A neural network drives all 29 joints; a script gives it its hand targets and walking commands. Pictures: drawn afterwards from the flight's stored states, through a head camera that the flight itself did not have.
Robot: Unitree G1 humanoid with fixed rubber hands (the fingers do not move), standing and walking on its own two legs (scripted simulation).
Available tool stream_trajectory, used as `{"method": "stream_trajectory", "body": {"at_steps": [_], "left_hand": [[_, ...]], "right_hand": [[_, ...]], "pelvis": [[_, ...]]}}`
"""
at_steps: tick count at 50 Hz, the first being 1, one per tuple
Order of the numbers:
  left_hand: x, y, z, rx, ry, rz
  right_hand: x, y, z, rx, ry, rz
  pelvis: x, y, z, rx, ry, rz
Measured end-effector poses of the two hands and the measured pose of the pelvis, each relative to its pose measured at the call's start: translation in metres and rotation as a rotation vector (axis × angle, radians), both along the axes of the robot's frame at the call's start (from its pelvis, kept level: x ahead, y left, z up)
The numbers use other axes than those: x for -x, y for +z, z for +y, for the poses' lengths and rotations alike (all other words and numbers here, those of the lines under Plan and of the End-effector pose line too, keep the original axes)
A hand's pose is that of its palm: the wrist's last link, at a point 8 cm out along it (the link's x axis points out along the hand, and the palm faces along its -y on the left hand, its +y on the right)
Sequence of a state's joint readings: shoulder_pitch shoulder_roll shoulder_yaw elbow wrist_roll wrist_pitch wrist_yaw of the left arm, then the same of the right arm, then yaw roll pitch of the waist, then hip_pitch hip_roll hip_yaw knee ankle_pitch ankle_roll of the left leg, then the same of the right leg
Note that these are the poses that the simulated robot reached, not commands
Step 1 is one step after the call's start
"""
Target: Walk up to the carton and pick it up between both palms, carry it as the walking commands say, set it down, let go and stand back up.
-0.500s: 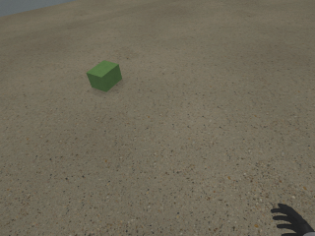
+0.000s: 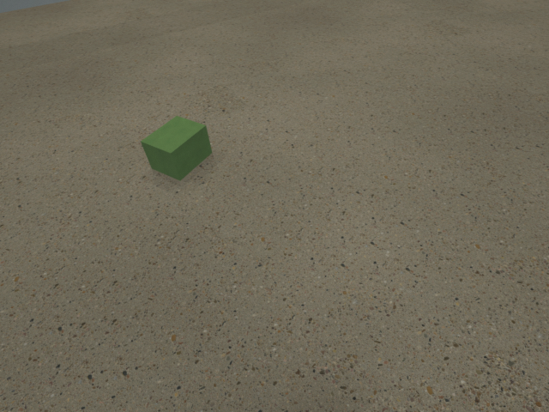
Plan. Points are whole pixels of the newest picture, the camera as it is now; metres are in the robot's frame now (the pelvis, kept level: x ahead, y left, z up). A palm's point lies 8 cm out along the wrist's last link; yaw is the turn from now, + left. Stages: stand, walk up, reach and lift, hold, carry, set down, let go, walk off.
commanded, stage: walk up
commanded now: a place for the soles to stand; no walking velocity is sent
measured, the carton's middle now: (178, 147) +1.67 +0.46 -0.66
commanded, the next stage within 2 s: none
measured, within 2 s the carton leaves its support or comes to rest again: neither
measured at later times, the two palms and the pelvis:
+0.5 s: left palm (7, 381) +0.26 +0.43 -0.08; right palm (375, 215) +0.49 -0.23 -0.04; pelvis +0.27 +0.07 +0.00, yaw +5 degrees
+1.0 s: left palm (38, 216) +0.57 +0.47 -0.03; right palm (343, 178) +0.66 -0.20 -0.08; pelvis +0.52 +0.11 +0.01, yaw +6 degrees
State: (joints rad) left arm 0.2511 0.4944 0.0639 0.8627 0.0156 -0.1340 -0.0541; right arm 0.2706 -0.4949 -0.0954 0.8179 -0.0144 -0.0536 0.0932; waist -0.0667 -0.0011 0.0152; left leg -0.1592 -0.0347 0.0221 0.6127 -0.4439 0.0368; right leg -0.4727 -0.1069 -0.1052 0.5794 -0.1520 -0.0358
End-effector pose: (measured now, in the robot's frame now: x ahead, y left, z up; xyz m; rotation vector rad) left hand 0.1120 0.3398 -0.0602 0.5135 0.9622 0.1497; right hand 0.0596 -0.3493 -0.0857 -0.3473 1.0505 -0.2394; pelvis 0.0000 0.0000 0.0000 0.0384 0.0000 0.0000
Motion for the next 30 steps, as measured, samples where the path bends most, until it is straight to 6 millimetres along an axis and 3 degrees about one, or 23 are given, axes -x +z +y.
{"method": "stream_trajectory", "body": {"at_steps": [2,4,11,16,20,23,30], "left_hand": [[-0.025,0.006,0.003,-0.028,0.021,-0.053],[-0.037,0.017,0.008,-0.043,0.060,-0.080],[-0.039,0.039,0.036,-0.078,0.189,-0.026],[-0.042,0.028,0.060,-0.069,0.265,0.075],[-0.067,0.004,0.083,-0.048,0.301,0.134],[-0.109,-0.013,0.090,-0.014,0.292,0.137],[-0.230,-0.017,0.087,0.068,0.179,0.108]], "right_hand": [[-0.028,-0.010,-0.001,-0.003,0.021,0.014],[-0.065,-0.011,0.005,-0.014,0.062,0.008],[-0.221,0.018,0.042,-0.051,0.233,-0.089],[-0.335,0.044,0.079,-0.059,0.316,-0.200],[-0.412,0.055,0.112,-0.024,0.354,-0.280],[-0.434,0.053,0.122,0.013,0.317,-0.293],[-0.414,0.043,0.114,0.038,0.178,-0.134]], "pelvis": [[-0.021,-0.005,-0.004,0.020,0.017,-0.004],[-0.041,-0.001,-0.004,0.040,0.040,-0.008],[-0.112,0.019,0.004,0.059,0.084,-0.008],[-0.169,0.019,0.025,0.065,0.093,-0.011],[-0.219,0.006,0.052,0.064,0.092,-0.011],[-0.248,0.000,0.069,0.053,0.092,-0.013],[-0.318,0.014,0.087,0.023,0.082,-0.003]]}}
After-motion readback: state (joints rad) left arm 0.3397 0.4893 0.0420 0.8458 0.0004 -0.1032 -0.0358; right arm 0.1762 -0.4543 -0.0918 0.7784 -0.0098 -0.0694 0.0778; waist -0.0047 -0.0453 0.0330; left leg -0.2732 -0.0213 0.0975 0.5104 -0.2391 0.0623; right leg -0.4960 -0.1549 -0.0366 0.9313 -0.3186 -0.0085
